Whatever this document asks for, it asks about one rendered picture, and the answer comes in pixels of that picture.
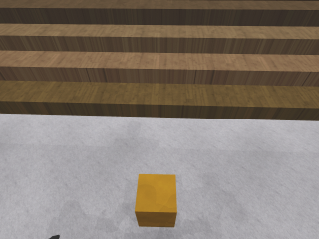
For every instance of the carton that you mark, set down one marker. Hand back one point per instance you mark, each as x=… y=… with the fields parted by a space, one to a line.
x=156 y=200

